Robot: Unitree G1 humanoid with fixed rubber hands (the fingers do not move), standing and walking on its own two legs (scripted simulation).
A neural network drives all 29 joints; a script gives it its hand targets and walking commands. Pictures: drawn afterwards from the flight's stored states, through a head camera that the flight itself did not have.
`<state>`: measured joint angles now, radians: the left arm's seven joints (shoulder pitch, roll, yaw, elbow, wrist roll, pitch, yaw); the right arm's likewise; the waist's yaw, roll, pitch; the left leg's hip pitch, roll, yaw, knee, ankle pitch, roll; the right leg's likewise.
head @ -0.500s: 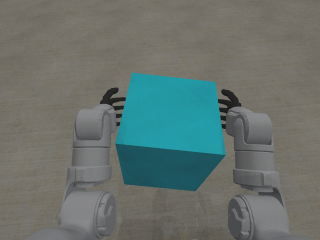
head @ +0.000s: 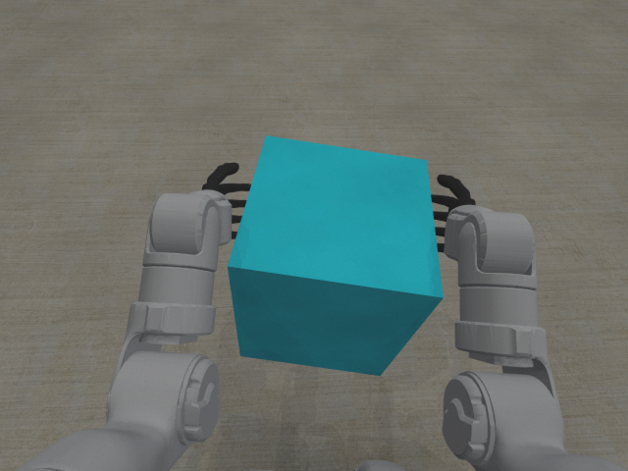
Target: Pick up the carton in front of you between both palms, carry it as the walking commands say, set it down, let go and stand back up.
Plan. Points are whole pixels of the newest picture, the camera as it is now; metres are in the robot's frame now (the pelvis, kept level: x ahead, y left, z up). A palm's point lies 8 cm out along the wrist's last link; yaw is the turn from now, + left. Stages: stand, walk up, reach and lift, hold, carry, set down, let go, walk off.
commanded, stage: carry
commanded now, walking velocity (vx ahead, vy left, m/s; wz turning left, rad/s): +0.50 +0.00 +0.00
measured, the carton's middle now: (327, 264) +0.36 +0.00 +0.05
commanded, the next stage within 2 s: none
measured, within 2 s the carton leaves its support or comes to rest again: neither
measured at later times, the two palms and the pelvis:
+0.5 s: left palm (266, 102) +0.66 +0.12 +0.11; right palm (431, 105) +0.68 -0.18 +0.11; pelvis +0.31 -0.05 +0.03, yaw +2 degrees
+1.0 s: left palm (262, 55) +0.89 +0.15 +0.09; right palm (397, 64) +0.87 -0.14 +0.09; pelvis +0.62 +0.02 +0.02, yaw -2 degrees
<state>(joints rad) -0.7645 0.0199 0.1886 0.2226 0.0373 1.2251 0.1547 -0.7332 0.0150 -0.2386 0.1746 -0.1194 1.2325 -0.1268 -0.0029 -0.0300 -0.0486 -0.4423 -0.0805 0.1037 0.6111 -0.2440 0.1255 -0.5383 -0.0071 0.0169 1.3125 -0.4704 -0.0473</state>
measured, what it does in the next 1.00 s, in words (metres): walks ahead: right foot, then left foot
